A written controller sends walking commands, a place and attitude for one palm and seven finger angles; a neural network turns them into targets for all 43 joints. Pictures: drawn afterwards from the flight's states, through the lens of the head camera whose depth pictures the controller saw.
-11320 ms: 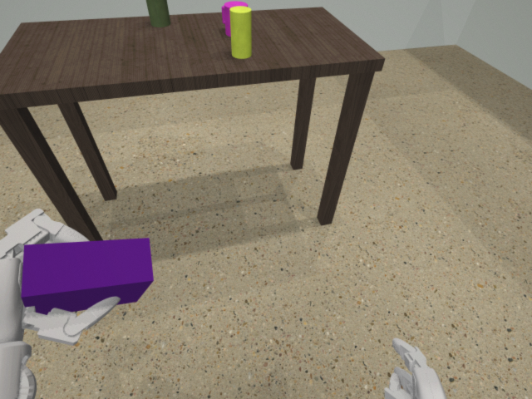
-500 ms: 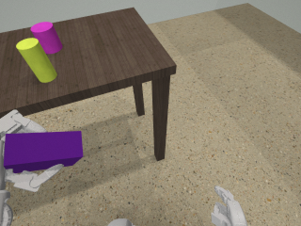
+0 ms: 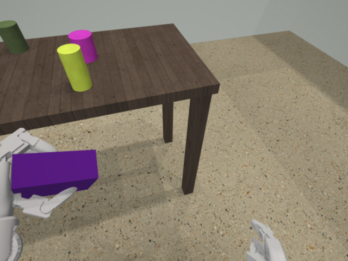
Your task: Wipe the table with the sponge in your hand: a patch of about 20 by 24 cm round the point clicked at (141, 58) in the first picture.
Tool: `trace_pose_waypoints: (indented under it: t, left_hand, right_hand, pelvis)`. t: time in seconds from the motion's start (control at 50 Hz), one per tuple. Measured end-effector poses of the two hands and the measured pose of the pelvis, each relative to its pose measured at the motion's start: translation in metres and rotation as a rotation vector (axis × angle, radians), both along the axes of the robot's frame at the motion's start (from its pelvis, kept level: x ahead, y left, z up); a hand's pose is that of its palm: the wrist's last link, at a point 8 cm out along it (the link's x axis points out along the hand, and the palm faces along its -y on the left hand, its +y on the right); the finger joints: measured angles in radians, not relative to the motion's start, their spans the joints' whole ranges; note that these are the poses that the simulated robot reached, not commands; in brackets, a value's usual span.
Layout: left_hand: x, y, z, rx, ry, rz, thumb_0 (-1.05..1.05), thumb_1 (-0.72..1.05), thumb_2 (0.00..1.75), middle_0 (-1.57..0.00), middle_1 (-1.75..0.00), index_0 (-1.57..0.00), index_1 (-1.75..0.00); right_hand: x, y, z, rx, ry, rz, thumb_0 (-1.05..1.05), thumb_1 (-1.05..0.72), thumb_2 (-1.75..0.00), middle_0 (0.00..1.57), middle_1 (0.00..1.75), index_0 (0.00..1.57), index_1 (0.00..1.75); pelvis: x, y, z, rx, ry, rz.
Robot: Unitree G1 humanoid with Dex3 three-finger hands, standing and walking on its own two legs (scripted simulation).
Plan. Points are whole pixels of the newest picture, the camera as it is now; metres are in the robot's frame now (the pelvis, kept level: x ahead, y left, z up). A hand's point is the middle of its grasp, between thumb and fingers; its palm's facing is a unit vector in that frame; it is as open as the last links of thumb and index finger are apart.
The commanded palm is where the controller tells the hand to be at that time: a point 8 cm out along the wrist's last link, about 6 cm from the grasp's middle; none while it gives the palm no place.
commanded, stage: come to a stop and stand still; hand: left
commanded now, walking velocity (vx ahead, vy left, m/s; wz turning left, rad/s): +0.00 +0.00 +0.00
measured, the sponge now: (68, 173) +0.23 +0.21 +0.15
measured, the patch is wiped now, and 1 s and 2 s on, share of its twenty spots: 0.00 0.00 0.00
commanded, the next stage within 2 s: look again from close up in 0.30 s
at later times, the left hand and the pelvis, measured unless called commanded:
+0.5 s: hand (18, 148) +0.25 +0.29 +0.18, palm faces +0.46 -0.76 -0.46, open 9.6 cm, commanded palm +0.16 +0.29 +0.18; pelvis +0.00 +0.01 +0.00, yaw +0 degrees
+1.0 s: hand (39, 152) +0.25 +0.27 +0.17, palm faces +0.38 -0.87 -0.32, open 9.6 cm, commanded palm +0.19 +0.31 +0.18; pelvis +0.03 +0.03 +0.00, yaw -1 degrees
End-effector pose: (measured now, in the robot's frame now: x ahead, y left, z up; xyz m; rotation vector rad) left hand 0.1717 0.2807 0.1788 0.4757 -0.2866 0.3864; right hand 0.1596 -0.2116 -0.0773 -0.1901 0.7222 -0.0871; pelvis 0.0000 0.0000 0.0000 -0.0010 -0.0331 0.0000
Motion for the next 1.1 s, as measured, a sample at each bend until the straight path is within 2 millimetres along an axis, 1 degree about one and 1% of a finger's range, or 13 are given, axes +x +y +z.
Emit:
trace_pose_waypoints:
  t: [0.14, 0.28, 0.4, 0.46, 0.52, 0.56, 0.66, 0.7, 0.78, 0.86, 0.96, 1.04, 1.1]
  left_hand:
    - [0.006, 0.005, -0.006, -0.015, 0.045, -0.028, -0.01, -0.45, 1.01, -0.79, -1.35, -0.79, -1.35]
    - [0.009, 0.014, -0.01, -0.008, 0.076, -0.019, -0.01, -0.45, 1.01, -0.79, -1.35, -0.79, -1.35]
    - [0.01, 0.013, -0.008, -0.011, 0.065, -0.023, -0.01, -0.45, 1.01, -0.79, -1.35, -0.79, -1.35]
    - [0.024, 0.033, 0.014, 0.152, -0.014, -0.031, -0.01, -0.45, 1.01, -0.79, -1.34, -0.79, -1.34]
    - [0.033, 0.053, 0.02, 0.099, -0.072, 0.023, -0.01, -0.45, 1.01, -0.79, -1.34, -0.79, -1.34]
    - [0.034, 0.05, 0.015, 0.05, -0.061, 0.022, -0.01, -0.45, 1.01, -0.79, -1.35, -0.79, -1.34]
    - [0.026, 0.015, -0.01, -0.019, 0.051, -0.102, -0.01, -0.45, 1.01, -0.79, -1.35, -0.79, -1.35]
    - [0.023, 0.009, -0.018, -0.028, 0.086, -0.127, -0.01, -0.45, 1.01, -0.79, -1.35, -0.79, -1.35]
    - [0.024, 0.022, -0.02, -0.018, 0.089, -0.083, -0.01, -0.45, 1.01, -0.79, -1.34, -0.79, -1.34]
    - [0.028, 0.036, -0.008, -0.019, 0.019, -0.01, -0.01, -0.45, 1.01, -0.8, -1.35, -0.79, -1.34]
    - [0.036, 0.031, 0.002, -0.05, -0.048, -0.033, -0.01, -0.45, 1.01, -0.8, -1.35, -0.79, -1.35]
    - [0.046, 0.028, -0.005, -0.057, -0.02, -0.089, 0.0, -0.45, 1.01, -0.8, -1.35, -0.8, -1.35]
    - [0.056, 0.036, -0.012, -0.045, 0.02, -0.105, 0.0, -0.45, 1.01, -0.8, -1.35, -0.8, -1.35]
  right_hand:
    - [-0.006, 0.014, -0.002, 0.012, 0.028, 0.004, 0.01, -0.9, -0.9, 0.21, 0.3, 0.21, 0.3]
    - [-0.014, 0.006, -0.002, -0.026, 0.063, -0.026, 0.01, -0.9, -0.9, 0.21, 0.3, 0.21, 0.3]
    - [-0.012, -0.002, 0.0, -0.051, 0.061, -0.04, 0.01, -0.9, -0.9, 0.21, 0.3, 0.2, 0.3]
    - [-0.011, -0.002, -0.002, -0.074, 0.06, 0.018, 0.01, -0.9, -0.9, 0.2, 0.3, 0.2, 0.3]
    - [-0.011, 0.0, 0.003, -0.052, 0.034, 0.018, 0.01, -0.9, -0.9, 0.2, 0.3, 0.2, 0.3]
    - [-0.01, 0.002, 0.007, -0.032, -0.005, 0.005, 0.01, -0.9, -0.9, 0.2, 0.3, 0.2, 0.3]
    - [-0.004, 0.008, 0.009, -0.002, -0.049, -0.011, 0.01, -0.9, -0.9, 0.2, 0.3, 0.2, 0.3]
    - [-0.001, 0.011, 0.009, -0.005, -0.043, -0.005, 0.01, -0.9, -0.9, 0.2, 0.3, 0.2, 0.3]
    - [0.009, 0.016, 0.014, -0.021, -0.038, 0.027, 0.01, -0.9, -0.9, 0.2, 0.3, 0.2, 0.3]
    - [0.023, 0.019, 0.019, -0.037, -0.058, 0.069, 0.01, -0.9, -0.9, 0.21, 0.3, 0.2, 0.3]
    - [0.04, 0.019, 0.027, -0.055, -0.099, 0.083, 0.01, -0.9, -0.9, 0.21, 0.3, 0.2, 0.3]
    - [0.048, 0.02, 0.03, -0.069, -0.113, 0.054, 0.01, -0.9, -0.9, 0.21, 0.3, 0.21, 0.3]
    - [0.05, 0.021, 0.03, -0.077, -0.105, 0.026, 0.01, -0.9, -0.9, 0.21, 0.3, 0.2, 0.3]
  pelvis:
    - [-0.001, 0.008, 0.003, -0.004, 0.012, -0.005]
    - [0.002, 0.014, 0.004, -0.005, 0.015, -0.001]
    - [0.005, 0.014, 0.003, -0.006, 0.017, -0.001]
    - [-0.001, 0.01, 0.0, -0.01, 0.021, 0.012]
    - [-0.003, 0.012, 0.002, -0.001, 0.016, -0.006]
    - [-0.001, 0.017, 0.003, 0.005, 0.015, -0.017]
    - [0.008, 0.024, 0.003, 0.013, 0.01, -0.019]
    - [0.011, 0.024, 0.003, 0.012, 0.007, -0.016]
    - [0.015, 0.019, 0.004, 0.007, 0.004, -0.009]
    - [0.017, 0.018, 0.005, -0.002, 0.002, -0.005]
    - [0.024, 0.025, 0.005, -0.014, 0.011, -0.009]
    - [0.031, 0.034, 0.003, -0.016, 0.02, -0.021]
    - [0.037, 0.04, 0.001, -0.014, 0.02, -0.026]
